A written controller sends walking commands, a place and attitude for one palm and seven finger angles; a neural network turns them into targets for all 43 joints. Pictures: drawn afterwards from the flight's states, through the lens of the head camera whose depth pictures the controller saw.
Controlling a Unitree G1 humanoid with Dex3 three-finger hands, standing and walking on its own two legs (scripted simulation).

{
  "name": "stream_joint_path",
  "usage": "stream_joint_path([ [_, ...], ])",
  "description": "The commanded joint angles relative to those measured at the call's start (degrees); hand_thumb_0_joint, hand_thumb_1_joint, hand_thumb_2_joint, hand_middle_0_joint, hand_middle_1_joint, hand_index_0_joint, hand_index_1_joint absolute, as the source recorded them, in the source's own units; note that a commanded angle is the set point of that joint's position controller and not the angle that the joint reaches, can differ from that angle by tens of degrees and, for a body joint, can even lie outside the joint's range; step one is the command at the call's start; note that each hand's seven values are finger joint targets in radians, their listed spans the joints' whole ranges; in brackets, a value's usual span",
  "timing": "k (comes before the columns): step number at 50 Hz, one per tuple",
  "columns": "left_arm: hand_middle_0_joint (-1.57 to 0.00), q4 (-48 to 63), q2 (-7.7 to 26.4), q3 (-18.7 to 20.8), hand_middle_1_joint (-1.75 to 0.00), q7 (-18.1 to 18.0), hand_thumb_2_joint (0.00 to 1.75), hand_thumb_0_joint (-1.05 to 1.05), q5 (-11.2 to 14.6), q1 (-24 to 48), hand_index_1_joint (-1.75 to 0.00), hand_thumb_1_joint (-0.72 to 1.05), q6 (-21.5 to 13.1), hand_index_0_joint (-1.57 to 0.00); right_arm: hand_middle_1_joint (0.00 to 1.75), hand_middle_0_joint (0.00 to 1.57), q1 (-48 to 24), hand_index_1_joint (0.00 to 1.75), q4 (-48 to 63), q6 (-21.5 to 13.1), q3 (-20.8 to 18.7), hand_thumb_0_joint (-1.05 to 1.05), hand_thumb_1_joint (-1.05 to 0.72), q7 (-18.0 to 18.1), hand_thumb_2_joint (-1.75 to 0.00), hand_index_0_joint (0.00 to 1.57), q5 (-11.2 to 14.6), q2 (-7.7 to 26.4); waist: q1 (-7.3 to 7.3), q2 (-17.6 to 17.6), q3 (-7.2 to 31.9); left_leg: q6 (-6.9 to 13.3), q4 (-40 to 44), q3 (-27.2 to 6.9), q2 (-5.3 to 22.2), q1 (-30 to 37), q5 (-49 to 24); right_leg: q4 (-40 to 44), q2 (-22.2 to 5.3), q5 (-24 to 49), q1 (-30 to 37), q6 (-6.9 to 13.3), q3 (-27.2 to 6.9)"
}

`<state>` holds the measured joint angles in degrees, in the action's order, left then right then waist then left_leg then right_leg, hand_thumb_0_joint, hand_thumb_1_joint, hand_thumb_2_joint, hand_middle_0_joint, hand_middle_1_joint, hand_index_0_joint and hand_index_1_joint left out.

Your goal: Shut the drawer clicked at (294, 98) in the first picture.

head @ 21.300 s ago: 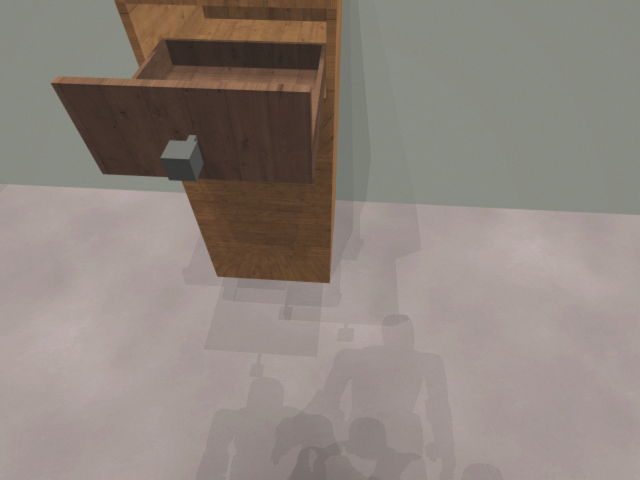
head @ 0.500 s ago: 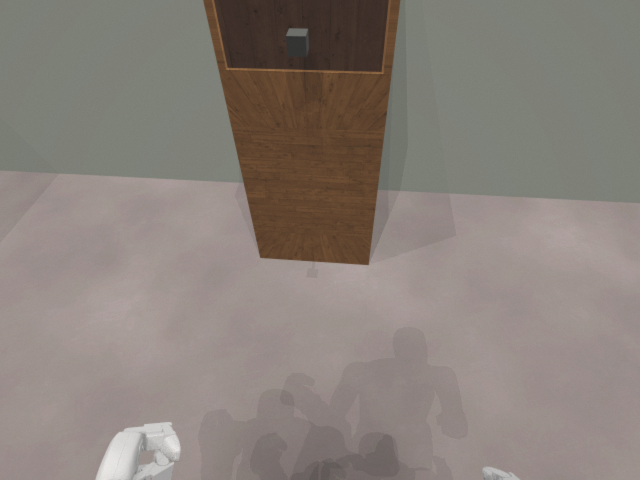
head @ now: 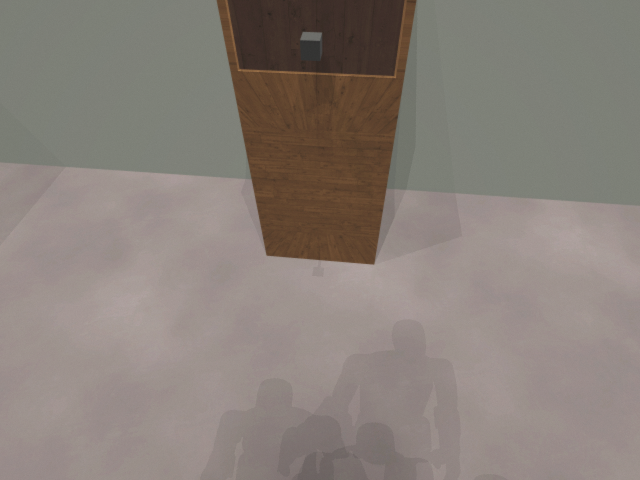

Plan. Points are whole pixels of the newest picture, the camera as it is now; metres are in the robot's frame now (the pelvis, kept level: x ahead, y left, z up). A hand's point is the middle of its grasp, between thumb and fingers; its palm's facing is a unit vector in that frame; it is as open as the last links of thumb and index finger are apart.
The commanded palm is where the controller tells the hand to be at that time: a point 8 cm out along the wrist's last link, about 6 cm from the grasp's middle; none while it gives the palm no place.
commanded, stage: let the arm hang, fingers relaxed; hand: left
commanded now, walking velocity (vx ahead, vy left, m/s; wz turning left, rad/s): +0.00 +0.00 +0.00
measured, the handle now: (312, 42) +0.97 +0.08 +0.09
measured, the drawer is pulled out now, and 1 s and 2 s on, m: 0.00 0.00 0.00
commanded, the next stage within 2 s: look to check the result in 0.40 s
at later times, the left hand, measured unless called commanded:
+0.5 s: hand out of the picture +0.02 +0.17 -0.17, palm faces +0.01 -0.98 -0.21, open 7.4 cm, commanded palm none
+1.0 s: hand out of the picture +0.06 +0.20 -0.16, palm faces +0.00 -0.96 -0.27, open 7.4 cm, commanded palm none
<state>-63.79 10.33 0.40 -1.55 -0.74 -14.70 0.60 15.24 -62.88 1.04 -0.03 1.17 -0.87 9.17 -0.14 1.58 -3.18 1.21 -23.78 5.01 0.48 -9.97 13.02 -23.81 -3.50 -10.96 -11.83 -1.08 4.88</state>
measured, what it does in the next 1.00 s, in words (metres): stands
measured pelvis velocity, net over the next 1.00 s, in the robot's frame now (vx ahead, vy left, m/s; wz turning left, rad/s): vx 0.01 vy -0.01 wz -0.01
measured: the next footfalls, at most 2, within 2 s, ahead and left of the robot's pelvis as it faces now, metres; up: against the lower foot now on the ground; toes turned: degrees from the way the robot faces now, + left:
none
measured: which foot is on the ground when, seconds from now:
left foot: down 0.00-1.00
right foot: down 0.00-1.00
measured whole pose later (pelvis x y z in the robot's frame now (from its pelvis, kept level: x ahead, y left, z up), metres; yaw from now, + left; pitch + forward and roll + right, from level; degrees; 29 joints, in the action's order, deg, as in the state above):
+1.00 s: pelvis +0.01 -0.01 +0.00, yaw -1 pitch -1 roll +0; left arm -65.5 13.1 1.8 -0.9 -1.0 -9.0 -0.9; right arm 10.8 -65.0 0.1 -1.4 1.1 -0.9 13.5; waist 0.6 1.2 -3.2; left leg 0.3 -20.2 5.3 1.5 -7.3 11.7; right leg -20.2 -2.2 -9.6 -9.4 -0.2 4.7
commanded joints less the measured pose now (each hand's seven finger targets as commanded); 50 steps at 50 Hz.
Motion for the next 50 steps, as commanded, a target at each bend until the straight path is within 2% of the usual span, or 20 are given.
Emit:
stream_joint_path([
  [1,-0.2,0.71,5.73,1.06,-0.3,-0.25,0.9,0.0,0.06,-1.9,-0.3,0.9,-1.14,-0.2,0.3,0.2,4.01,0.3,0.42,-1.15,-1.21,0.0,-0.9,0.51,-0.9,0.2,-0.05,4.95,0.64,-2.06,-0.35,0.51,5.8,-5.5,6.37,-0.33,-6.56,4.35,-3.29,2.06,0.15,2.32,-3.94],
  [7,-0.2,-0.09,5.05,1.27,-0.3,-0.35,0.9,0.0,0.07,-1.71,-0.3,0.9,-1.23,-0.2,0.3,0.2,4.19,0.3,-0.8,-1.28,-1.12,0.0,-0.9,0.66,-0.9,0.2,-0.13,4.38,0.64,-1.08,-0.64,0.32,6.34,-5.24,6.09,-0.35,-5.78,4.83,-3.31,1.81,0.75,2.23,-4.37],
  [10,-0.2,-0.32,5.1,1.39,-0.3,-0.4,0.9,0.0,0.06,-1.97,-0.3,0.9,-1.35,-0.2,0.3,0.2,4.11,0.3,-0.82,-1.32,-1.34,0.0,-0.9,0.75,-0.9,0.2,-0.11,4.6,0.59,0.47,-0.5,0.32,6.21,-5.0,6.1,-0.21,-6.13,4.9,-3.21,2.7,0.96,2.41,-4.53],
  [17,-0.2,-0.39,5.16,1.68,-0.3,-0.36,0.9,0.0,0.04,-1.2,-0.3,0.9,-1.56,-0.2,0.3,0.2,4.57,0.3,-1.26,-1.49,-1.57,0.0,-0.9,0.87,-0.9,0.2,-0.13,4.7,0.76,-1.6,-0.62,0.33,6.48,-5.01,6.29,0.05,-6.39,5.19,-3.22,3.36,1.3,2.5,-4.46],
  [23,-0.2,-0.33,5.78,1.88,-0.3,-0.37,0.9,0.0,0.06,-0.96,-0.3,0.9,-1.74,-0.2,0.3,0.2,4.42,0.3,-1.38,-1.48,-1.86,0.0,-0.9,0.9,-0.9,0.2,-0.13,5.25,0.94,-1.82,-0.6,0.39,6.39,-4.91,6.28,0.64,-5.96,5.65,-3.32,3.08,0.97,2.71,-4.72],
  [28,-0.2,-0.14,6.59,2.14,-0.3,-0.32,0.9,0.0,0.02,-0.25,-0.3,0.9,-1.9,-0.2,0.3,0.2,3.64,0.3,-1.35,-1.56,-2.17,0.0,-0.9,0.92,-0.9,0.2,-0.13,6.23,0.96,-0.8,-0.14,0.35,6.4,-4.91,6.38,0.94,-5.75,5.98,-3.31,3.05,1.24,2.88,-5.02],
  [32,-0.2,-0.11,7.43,2.35,-0.3,-0.24,0.9,0.0,0.0,0.36,-0.3,0.9,-2.09,-0.2,0.3,0.2,2.63,0.3,-1.12,-1.66,-2.41,0.0,-0.9,0.92,-0.9,0.2,-0.1,7.14,0.96,-1.52,0.26,0.42,6.37,-5.01,6.53,1.65,-6.35,6.23,-3.56,3.83,1.34,3.01,-4.99],
  [44,-0.2,0.52,10.97,2.87,-0.3,0.21,0.9,0.0,-0.07,4.04,-0.3,0.9,-2.38,-0.2,0.3,0.2,-1.4,0.3,-0.16,-1.91,-2.86,0.0,-0.9,0.68,-0.9,0.2,-0.2,11.39,1.03,-0.35,1.09,0.39,7.38,-5.64,7.05,2.17,-5.66,7.41,-3.7,3.29,1.81,3.29,-5.92],
  [50,-0.2,1.05,13.25,3.14,-0.3,0.37,0.9,0.0,-0.08,6.05,-0.3,0.9,-2.65,-0.2,0.3,0.2,-3.31,0.3,0.38,-2.1,-3.08,0.0,-0.9,0.51,-0.9,0.2,-0.09,13.83,0.93,-1.66,2.44,0.33,7.54,-6.02,7.37,2.92,-8.1,7.36,-4.0,5.97,2.99,3.27,-5.72],
])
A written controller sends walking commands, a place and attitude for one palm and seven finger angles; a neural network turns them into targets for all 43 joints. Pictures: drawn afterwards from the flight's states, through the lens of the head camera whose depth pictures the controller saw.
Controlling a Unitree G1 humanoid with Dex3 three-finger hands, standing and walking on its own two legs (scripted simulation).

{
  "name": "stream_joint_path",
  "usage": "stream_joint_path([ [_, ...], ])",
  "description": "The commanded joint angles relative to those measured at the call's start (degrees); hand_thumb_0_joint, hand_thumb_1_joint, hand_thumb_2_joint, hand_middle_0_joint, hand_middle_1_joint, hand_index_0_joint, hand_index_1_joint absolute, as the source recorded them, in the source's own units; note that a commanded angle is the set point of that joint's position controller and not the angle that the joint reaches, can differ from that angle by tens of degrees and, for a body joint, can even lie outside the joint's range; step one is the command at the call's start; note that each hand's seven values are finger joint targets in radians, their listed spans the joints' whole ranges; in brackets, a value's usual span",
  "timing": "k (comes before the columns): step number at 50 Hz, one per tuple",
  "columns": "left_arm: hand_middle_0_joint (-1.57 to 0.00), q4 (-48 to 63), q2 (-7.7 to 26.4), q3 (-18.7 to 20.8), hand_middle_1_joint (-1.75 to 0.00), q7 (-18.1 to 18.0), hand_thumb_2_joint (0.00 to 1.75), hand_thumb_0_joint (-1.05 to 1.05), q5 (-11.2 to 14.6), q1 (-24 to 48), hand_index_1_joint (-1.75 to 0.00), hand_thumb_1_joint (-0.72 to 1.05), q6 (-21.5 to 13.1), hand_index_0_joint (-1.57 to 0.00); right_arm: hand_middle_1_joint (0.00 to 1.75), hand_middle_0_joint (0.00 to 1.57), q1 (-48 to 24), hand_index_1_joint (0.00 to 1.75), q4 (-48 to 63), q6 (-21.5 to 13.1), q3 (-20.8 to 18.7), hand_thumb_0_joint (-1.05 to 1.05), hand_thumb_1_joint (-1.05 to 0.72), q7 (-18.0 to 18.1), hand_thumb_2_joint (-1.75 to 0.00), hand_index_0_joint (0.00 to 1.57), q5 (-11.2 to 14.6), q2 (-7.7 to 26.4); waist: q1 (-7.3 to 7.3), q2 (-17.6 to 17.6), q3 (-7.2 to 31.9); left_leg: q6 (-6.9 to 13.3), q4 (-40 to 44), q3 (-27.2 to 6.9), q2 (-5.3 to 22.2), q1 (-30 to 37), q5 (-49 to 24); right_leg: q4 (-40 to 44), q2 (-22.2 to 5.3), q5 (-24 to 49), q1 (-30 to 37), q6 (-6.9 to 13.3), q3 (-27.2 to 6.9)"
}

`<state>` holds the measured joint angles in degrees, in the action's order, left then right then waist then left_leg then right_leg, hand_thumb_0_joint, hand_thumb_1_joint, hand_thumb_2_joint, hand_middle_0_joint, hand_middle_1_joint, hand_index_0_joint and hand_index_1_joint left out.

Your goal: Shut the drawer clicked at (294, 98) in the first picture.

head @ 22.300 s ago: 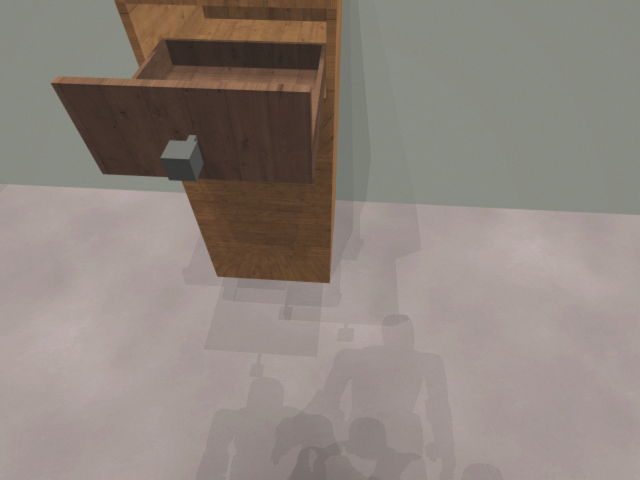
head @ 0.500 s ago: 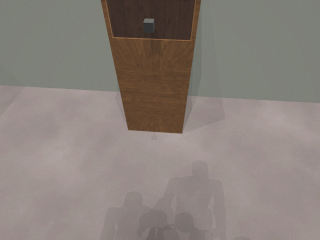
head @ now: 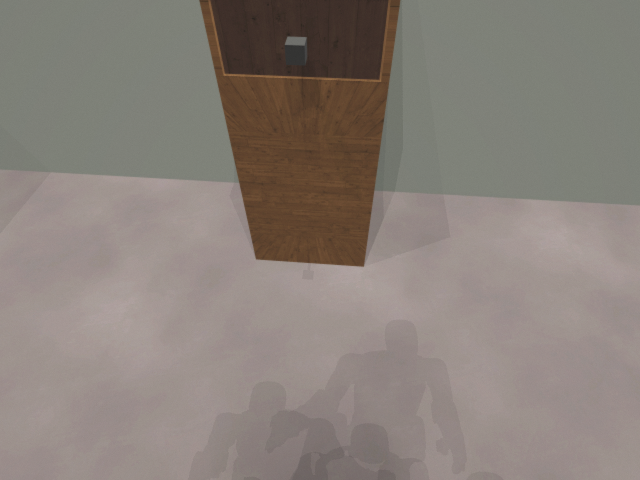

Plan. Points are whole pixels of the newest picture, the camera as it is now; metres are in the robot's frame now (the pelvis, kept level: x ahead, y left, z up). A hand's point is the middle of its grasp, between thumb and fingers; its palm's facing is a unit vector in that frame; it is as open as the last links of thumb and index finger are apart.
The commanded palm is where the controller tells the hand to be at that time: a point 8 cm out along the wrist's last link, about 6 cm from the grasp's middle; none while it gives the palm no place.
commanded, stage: look to check the result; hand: left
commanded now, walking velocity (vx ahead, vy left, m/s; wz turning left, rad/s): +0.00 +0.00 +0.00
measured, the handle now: (297, 47) +0.96 +0.10 +0.09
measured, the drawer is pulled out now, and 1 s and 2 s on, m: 0.00 0.00 0.00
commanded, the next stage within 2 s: stand and wait in 0.02 s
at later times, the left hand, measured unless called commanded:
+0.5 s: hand out of the picture +0.09 +0.23 -0.15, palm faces +0.00 -0.94 -0.33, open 7.4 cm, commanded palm none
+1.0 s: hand out of the picture +0.09 +0.23 -0.15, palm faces -0.01 -0.94 -0.33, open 7.4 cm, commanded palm none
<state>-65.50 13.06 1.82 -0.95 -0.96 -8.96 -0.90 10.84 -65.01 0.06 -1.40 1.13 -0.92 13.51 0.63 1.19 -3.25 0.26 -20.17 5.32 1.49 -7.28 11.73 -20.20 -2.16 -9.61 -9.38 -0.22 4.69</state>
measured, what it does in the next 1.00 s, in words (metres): stands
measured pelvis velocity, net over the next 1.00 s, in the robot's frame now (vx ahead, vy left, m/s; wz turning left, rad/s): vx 0.02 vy -0.01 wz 0.01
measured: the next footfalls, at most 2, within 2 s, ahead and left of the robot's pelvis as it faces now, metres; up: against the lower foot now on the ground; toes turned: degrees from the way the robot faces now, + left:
none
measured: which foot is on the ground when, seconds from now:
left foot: down 0.00-1.00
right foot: down 0.00-1.00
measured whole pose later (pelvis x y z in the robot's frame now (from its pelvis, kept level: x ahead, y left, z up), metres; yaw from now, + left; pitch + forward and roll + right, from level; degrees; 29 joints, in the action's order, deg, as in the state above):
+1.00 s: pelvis +0.02 -0.01 +0.00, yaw +1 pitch -1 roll +0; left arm -65.6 17.5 1.3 -0.3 -0.8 -5.3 -1.3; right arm 6.8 -65.3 -0.1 -0.6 0.4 -0.8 18.1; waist 0.8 1.0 -2.8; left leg -0.7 -16.0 4.6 1.9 -4.7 10.5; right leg -16.5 -1.4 -9.1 -6.8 0.4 5.5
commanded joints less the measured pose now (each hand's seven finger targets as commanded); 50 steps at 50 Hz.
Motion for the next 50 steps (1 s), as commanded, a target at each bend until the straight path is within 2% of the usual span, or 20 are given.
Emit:
stream_joint_path([
  [1,-0.2,2.82,10.69,1.74,-0.3,-0.18,0.9,0.0,0.15,0.75,-0.3,0.9,-1.15,-0.2,0.3,0.2,0.68,0.3,2.36,-1.11,-1.68,0.0,-0.9,0.52,-0.9,0.2,-0.11,9.62,0.21,-1.25,2.5,1.23,4.16,-6.3,6.44,0.19,-6.19,3.98,-5.39,3.95,0.61,2.37,-5.57],
  [10,-0.2,3.32,13.58,1.89,-0.3,-0.04,0.9,0.0,0.16,3.19,-0.3,0.9,-1.5,-0.2,0.3,0.2,-2.15,0.3,2.97,-1.27,-1.79,0.0,-0.9,0.3,-0.9,0.2,-0.05,12.51,0.22,-0.67,4.84,1.01,4.23,-6.5,6.69,1.81,-9.6,3.95,-5.89,8.79,2.45,2.42,-5.77],
  [18,-0.2,3.41,14.97,1.73,-0.3,0.06,0.9,0.0,0.24,4.79,-0.3,0.9,-1.6,-0.2,0.3,0.2,-3.74,0.3,3.03,-1.21,-1.66,0.0,-0.9,0.1,-0.9,0.2,-0.08,14.14,0.4,-2.11,4.61,0.84,5.07,-6.61,6.9,2.53,-9.15,5.21,-6.19,8.43,2.55,2.27,-5.79],
  [20,-0.2,3.41,15.34,1.72,-0.3,0.05,0.9,0.0,0.18,4.71,-0.3,0.9,-1.61,-0.2,0.3,0.2,-4.06,0.3,3.11,-1.18,-1.62,0.0,-0.9,0.03,-0.9,0.2,-0.05,14.52,0.32,-1.51,4.74,0.87,5.0,-6.67,6.85,2.79,-9.42,5.27,-6.15,8.55,2.41,2.31,-6.06],
  [22,-0.2,3.43,15.58,1.63,-0.3,0.14,0.9,0.0,0.23,5.3,-0.3,0.9,-1.54,-0.2,0.3,0.2,-4.42,0.3,2.96,-1.17,-1.55,0.0,-0.9,-0.02,-0.9,0.2,-0.1,14.62,0.36,-0.66,4.18,0.72,5.39,-6.55,6.85,2.39,-8.41,5.79,-6.28,7.3,2.43,2.22,-6.05],
  [27,-0.2,3.3,16.03,1.6,-0.3,0.17,0.9,0.0,0.26,5.45,-0.3,0.9,-1.64,-0.2,0.3,0.2,-4.81,0.3,3.05,-1.22,-1.48,0.0,-0.9,-0.03,-0.9,0.2,-0.08,15.11,0.37,-1.89,4.92,0.78,5.42,-6.68,6.97,2.98,-9.23,5.86,-6.34,8.43,2.87,2.18,-5.94],
  [30,-0.2,3.39,16.24,1.66,-0.3,0.13,0.9,0.0,0.22,5.34,-0.3,0.9,-1.75,-0.2,0.3,0.2,-4.66,0.3,3.23,-1.25,-1.55,0.0,-0.9,-0.02,-0.9,0.2,-0.01,15.44,0.37,-1.24,5.89,0.73,5.18,-6.66,6.93,3.4,-9.67,5.86,-6.35,9.18,3.48,2.22,-6.17],
  [34,-0.2,3.18,16.37,1.55,-0.3,0.2,0.9,0.0,0.28,5.58,-0.3,0.9,-1.65,-0.2,0.3,0.2,-4.95,0.3,2.96,-1.25,-1.42,0.0,-0.9,-0.05,-0.9,0.2,-0.04,15.44,0.33,-1.12,5.29,0.66,5.7,-6.64,6.96,3.11,-8.87,6.24,-6.38,8.0,3.34,2.2,-6.18],
  [37,-0.2,3.2,16.3,1.51,-0.3,0.18,0.9,0.0,0.31,5.54,-0.3,0.9,-1.63,-0.2,0.3,0.2,-5.02,0.3,2.89,-1.31,-1.32,0.0,-0.9,0.01,-0.9,0.2,-0.04,15.51,0.3,-0.47,4.99,0.61,5.8,-6.63,7.08,2.92,-9.34,6.15,-6.38,8.53,3.5,2.27,-6.05],
  [44,-0.2,3.03,16.28,1.51,-0.3,0.14,0.9,0.0,0.35,5.27,-0.3,0.9,-1.7,-0.2,0.3,0.2,-4.85,0.3,2.9,-1.41,-1.37,0.0,-0.9,0.16,-0.9,0.2,0.02,15.77,0.34,-1.62,6.27,0.68,5.55,-6.69,7.21,4.12,-11.32,5.76,-6.42,11.04,4.2,2.27,-5.85],
  [50,-0.2,3.1,16.44,1.59,-0.3,0.07,0.9,0.0,0.25,4.94,-0.3,0.9,-1.69,-0.2,0.3,0.2,-4.77,0.3,2.89,-1.47,-1.4,0.0,-0.9,0.16,-0.9,0.2,0.06,15.72,0.23,-0.58,5.92,0.68,5.58,-6.59,7.22,4.28,-12.32,5.62,-6.4,11.78,4.19,2.38,-5.87],
])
